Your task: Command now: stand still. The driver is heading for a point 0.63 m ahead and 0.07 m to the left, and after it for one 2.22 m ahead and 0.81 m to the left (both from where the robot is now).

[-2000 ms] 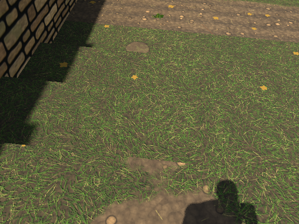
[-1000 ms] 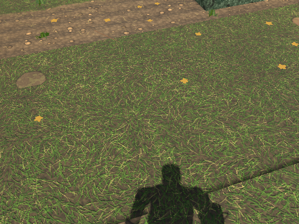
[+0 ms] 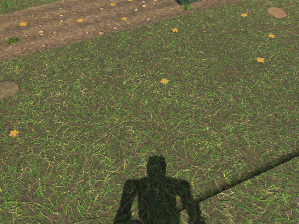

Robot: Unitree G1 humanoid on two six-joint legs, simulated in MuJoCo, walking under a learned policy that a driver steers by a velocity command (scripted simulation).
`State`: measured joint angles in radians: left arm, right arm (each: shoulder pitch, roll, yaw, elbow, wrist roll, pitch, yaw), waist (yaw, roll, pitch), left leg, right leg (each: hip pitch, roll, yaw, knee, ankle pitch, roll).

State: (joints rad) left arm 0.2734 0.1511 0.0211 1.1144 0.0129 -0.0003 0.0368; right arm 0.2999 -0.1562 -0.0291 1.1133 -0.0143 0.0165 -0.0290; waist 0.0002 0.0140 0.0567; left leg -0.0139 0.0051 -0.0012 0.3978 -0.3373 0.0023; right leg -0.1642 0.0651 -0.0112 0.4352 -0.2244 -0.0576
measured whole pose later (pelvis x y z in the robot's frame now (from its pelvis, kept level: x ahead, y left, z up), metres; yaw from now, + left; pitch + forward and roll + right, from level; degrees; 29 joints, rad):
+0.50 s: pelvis -0.02 +0.00 +0.00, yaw +0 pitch -2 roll +0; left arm 0.32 0.11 0.00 1.16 0.02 0.00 0.03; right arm 0.36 -0.12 -0.01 1.16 -0.02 0.00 -0.03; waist 0.01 0.01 0.04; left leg -0.06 0.00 0.00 0.43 -0.33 0.01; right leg -0.20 0.06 -0.01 0.44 -0.20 -0.05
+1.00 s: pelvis +0.05 +0.03 -0.01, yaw +0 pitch -1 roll -1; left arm 0.23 0.14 0.01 1.09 0.01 -0.02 0.03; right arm 0.44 -0.08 0.02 1.12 -0.01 -0.05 -0.03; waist -0.02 0.00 0.05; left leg -0.05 -0.05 0.05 0.49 -0.42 0.06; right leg -0.27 0.01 -0.05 0.57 -0.27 -0.03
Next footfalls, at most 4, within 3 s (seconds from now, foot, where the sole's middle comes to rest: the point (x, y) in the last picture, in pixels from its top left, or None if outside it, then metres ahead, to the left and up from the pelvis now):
2.24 right None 0.20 -0.11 -0.78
2.68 left None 0.40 0.02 -0.78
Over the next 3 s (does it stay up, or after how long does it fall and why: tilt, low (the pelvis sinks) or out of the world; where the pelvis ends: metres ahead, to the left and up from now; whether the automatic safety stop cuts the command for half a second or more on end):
stays up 0.44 -0.03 0.00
